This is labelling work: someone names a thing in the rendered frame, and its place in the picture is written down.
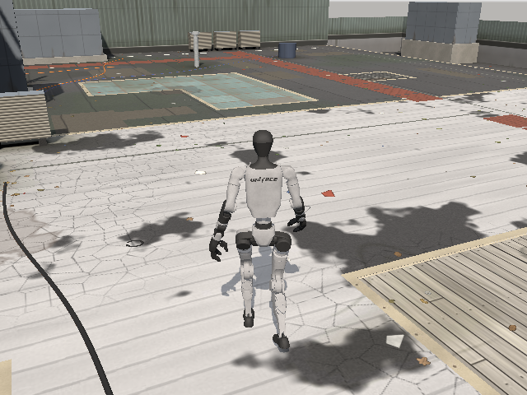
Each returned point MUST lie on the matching right robot hand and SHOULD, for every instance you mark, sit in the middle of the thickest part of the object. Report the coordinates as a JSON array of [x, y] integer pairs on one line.
[[298, 228]]

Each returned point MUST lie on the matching robot right upper arm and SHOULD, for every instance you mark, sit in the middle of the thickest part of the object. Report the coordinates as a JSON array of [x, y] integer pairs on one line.
[[292, 184]]

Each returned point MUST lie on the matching robot right forearm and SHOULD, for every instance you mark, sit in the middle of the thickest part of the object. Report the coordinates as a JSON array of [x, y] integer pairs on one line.
[[300, 212]]

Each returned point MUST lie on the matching left robot shin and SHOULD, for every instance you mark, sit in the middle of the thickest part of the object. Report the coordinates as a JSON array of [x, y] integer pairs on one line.
[[247, 291]]

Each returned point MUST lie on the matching robot head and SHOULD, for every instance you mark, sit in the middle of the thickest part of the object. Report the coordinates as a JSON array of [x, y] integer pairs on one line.
[[262, 142]]

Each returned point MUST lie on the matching left robot hand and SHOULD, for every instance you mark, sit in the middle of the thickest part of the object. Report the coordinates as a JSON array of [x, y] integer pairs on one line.
[[213, 248]]

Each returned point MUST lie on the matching robot left forearm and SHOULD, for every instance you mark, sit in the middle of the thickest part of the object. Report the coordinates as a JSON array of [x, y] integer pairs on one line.
[[222, 223]]

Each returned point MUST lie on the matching robot left upper arm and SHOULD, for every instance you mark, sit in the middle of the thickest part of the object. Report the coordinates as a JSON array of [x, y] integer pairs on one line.
[[237, 174]]

